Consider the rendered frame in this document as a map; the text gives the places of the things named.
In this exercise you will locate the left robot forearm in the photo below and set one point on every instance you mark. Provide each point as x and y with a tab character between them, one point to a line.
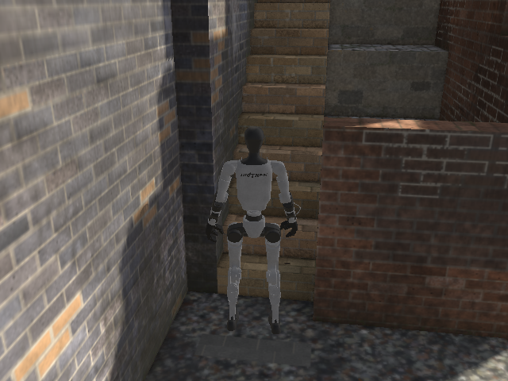
215	211

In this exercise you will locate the right robot forearm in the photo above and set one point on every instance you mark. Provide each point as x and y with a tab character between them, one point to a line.
289	210

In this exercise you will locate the right robot upper arm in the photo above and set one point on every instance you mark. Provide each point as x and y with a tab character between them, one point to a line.
279	169

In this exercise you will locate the humanoid robot torso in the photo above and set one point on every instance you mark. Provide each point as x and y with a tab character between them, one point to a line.
254	193

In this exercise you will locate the right robot hand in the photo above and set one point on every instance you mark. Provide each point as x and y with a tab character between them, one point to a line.
286	225

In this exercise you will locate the left robot upper arm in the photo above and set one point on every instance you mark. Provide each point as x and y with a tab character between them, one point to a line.
228	169

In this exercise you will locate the left robot hand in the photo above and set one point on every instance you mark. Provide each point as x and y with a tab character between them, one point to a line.
210	229

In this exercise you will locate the humanoid robot head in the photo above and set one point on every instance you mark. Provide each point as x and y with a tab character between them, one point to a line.
254	137

